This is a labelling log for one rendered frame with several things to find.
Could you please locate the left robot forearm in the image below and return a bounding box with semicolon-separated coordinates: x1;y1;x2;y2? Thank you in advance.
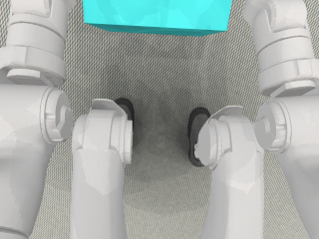
0;0;77;88

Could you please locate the left robot upper arm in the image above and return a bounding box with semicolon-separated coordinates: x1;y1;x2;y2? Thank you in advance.
0;84;74;239

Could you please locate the left robot thigh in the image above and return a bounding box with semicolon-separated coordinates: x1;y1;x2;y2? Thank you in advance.
70;110;133;239

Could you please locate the right robot upper arm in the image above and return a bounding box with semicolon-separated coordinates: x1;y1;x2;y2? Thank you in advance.
254;94;319;239

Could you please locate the carton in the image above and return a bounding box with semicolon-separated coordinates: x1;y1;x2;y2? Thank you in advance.
82;0;232;37

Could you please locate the left robot foot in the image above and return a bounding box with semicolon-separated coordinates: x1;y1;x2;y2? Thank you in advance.
115;98;135;130

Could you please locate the right robot forearm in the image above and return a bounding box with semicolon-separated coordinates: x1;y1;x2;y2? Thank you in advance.
242;0;319;99

